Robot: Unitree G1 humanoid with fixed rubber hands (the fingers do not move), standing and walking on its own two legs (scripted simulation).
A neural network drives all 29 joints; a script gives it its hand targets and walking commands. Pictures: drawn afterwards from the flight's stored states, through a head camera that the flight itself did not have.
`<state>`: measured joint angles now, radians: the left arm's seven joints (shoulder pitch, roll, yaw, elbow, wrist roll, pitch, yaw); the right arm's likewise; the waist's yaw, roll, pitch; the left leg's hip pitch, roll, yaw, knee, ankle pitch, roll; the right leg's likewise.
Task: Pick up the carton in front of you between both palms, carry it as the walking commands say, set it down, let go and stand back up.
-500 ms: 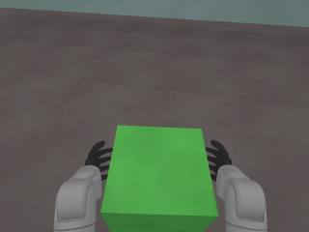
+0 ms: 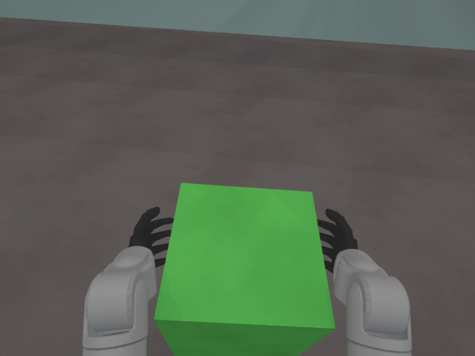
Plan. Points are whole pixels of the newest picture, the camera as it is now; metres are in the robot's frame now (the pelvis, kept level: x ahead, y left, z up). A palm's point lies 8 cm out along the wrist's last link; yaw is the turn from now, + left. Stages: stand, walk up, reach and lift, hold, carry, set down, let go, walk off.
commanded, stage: carry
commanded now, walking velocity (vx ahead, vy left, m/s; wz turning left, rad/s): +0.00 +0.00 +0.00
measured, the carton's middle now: (239, 278) +0.28 +0.00 +0.01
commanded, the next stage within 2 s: none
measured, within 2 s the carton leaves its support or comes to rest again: neither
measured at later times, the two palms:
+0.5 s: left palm (162, 218) +0.33 +0.13 +0.11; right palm (349, 222) +0.33 -0.17 +0.10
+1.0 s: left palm (179, 235) +0.34 +0.11 +0.04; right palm (346, 237) +0.34 -0.19 +0.04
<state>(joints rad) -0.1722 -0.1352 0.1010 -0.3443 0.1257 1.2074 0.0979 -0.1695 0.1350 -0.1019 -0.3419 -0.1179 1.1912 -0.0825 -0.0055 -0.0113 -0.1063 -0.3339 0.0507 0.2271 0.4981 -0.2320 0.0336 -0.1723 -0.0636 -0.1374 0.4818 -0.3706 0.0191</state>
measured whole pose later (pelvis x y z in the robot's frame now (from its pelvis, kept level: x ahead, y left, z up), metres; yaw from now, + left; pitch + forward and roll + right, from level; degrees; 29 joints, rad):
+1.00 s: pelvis +0.07 -0.04 -0.01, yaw +0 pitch +2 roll +1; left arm -0.14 -0.13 0.11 0.01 0.22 0.89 0.05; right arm -0.15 0.13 -0.10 0.00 -0.21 0.89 -0.04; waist -0.01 -0.01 -0.11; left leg -0.32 0.06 0.18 0.57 -0.28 0.01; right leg -0.15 -0.03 -0.12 0.53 -0.42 -0.02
